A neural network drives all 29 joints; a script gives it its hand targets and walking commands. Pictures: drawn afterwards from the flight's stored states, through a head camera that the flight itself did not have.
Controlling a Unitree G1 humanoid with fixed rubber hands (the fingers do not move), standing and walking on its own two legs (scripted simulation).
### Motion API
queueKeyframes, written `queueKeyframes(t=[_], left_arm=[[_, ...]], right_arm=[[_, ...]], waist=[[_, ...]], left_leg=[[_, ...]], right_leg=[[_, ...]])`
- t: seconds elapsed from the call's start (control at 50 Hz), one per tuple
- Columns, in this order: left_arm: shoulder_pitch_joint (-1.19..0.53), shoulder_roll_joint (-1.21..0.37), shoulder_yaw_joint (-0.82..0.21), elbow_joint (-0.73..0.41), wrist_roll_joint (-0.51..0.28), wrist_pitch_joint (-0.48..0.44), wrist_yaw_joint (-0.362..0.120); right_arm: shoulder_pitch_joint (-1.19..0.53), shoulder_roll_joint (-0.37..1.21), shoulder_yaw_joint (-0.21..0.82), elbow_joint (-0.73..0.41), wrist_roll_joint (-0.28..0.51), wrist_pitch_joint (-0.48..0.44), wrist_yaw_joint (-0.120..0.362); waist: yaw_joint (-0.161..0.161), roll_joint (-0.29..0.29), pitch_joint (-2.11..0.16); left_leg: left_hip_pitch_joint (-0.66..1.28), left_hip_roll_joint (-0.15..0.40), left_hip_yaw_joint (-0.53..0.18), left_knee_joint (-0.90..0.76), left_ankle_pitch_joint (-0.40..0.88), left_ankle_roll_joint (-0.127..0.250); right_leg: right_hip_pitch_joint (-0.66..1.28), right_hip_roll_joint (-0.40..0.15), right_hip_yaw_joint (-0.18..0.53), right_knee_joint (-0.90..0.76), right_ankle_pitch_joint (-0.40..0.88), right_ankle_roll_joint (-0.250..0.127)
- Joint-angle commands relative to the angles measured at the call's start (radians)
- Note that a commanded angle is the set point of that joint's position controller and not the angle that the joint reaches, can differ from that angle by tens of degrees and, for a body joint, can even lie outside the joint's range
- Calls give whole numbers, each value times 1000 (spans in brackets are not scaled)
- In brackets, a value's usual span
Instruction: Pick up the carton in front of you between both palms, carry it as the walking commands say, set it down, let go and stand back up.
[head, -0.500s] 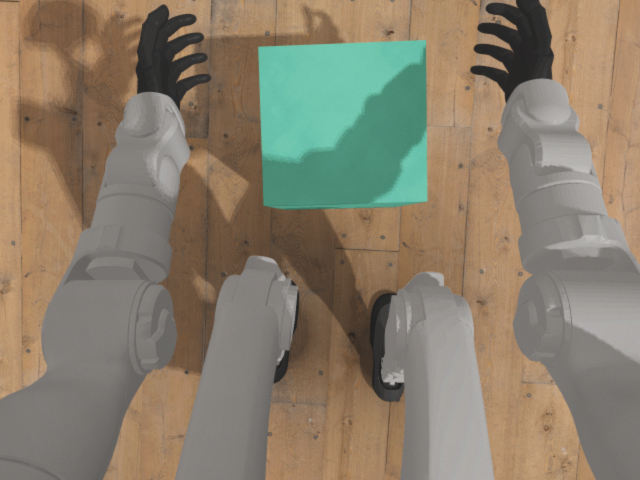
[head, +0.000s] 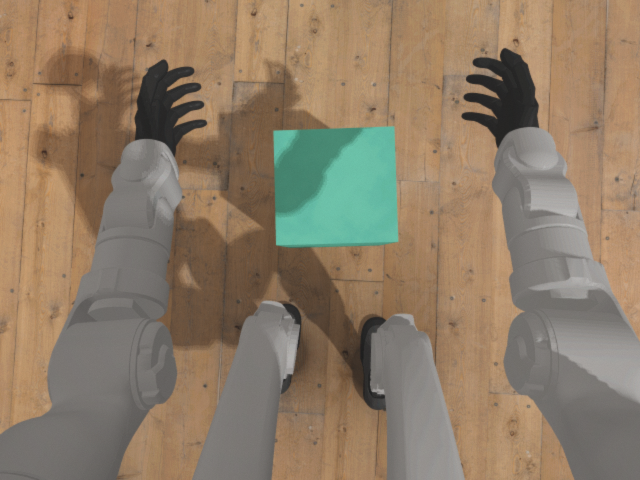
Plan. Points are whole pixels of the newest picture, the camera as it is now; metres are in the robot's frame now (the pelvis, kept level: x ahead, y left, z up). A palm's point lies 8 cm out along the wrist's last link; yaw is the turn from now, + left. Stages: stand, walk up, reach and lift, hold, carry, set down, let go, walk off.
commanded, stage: set down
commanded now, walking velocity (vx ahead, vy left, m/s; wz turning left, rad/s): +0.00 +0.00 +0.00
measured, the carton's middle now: (334, 196) +0.47 +0.02 -0.46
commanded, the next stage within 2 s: let go in 0.12 s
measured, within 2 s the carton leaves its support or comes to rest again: neither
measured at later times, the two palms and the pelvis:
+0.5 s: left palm (66, 185) +0.39 +0.24 +0.02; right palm (603, 199) +0.41 -0.20 +0.01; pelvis +0.05 +0.01 +0.13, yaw -1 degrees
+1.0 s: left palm out of the picture +0.26 +0.23 +0.13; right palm out of the picture +0.27 -0.23 +0.12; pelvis +0.10 +0.00 +0.20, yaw +0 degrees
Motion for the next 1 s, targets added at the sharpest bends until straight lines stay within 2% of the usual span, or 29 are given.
queueKeyframes(t=[0.0,0.12,0.18,0.24,0.32,0.42,0.58,0.7,0.78,0.86,0.98], left_arm=[[-163,112,24,-105,17,-29,-7],[-127,88,30,-77,41,-45,-22],[-60,87,28,-83,73,-50,-36],[56,90,16,-115,113,-49,-55],[230,99,-24,-199,146,-52,-79],[395,92,-81,-275,118,-73,-95],[725,49,-151,-274,67,-124,-96],[929,53,-189,-334,57,-153,-86],[1057,59,-211,-378,55,-159,-84],[1127,70,-230,-405,49,-148,-89],[1137,85,-239,-435,57,-86,-103]], right_arm=[[-201,-93,-18,-105,-12,-28,7],[-163,-71,-37,-74,-40,-42,18],[-81,-53,-44,-78,-75,-43,12],[49,-27,-44,-124,-111,-39,-5],[236,4,-26,-248,-126,-45,-21],[405,13,13,-351,-91,-77,-7],[747,21,57,-335,-65,-137,23],[964,10,81,-369,-58,-170,32],[1088,-2,100,-415,-49,-181,43],[1180,-9,122,-459,-39,-171,53],[1224,-12,154,-499,-23,-109,77]], waist=[[20,-37,-942],[14,-33,-872],[6,-30,-901],[2,-25,-940],[4,-2,-914],[0,21,-745],[-16,30,-536],[-24,37,-389],[-27,30,-287],[-44,-8,-146],[-52,-7,59]], left_leg=[[587,-19,67,-179,335,-29],[660,-9,52,-294,346,-27],[736,-10,51,-343,374,-25],[841,-13,51,-392,421,-18],[1008,-12,39,-462,484,-6],[1165,6,1,-550,520,-1],[1391,26,-44,-664,634,-4],[1540,26,-50,-778,688,-3],[1616,22,-39,-867,672,-5],[1638,13,-18,-958,562,-7],[1671,2,4,-1027,360,1]], right_leg=[[608,13,-30,-204,310,25],[668,4,-20,-319,325,27],[746,5,-19,-373,360,31],[842,8,-18,-428,410,34],[935,12,-15,-506,453,32],[967,4,-10,-601,432,26],[1070,-5,-2,-722,457,18],[1232,-9,10,-835,500,8],[1393,-11,6,-919,530,9],[1546,-22,6,-1002,531,15],[1610,-34,6,-1073,385,20]])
